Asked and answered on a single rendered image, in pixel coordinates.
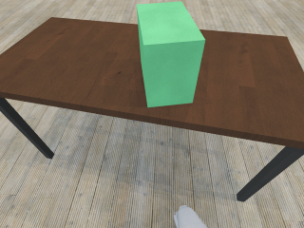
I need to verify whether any carton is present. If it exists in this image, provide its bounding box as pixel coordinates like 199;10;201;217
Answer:
136;1;205;107

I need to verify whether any table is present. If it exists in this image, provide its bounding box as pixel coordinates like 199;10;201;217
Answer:
0;17;304;202

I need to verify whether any right robot thigh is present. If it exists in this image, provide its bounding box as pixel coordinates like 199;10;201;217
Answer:
174;207;208;228

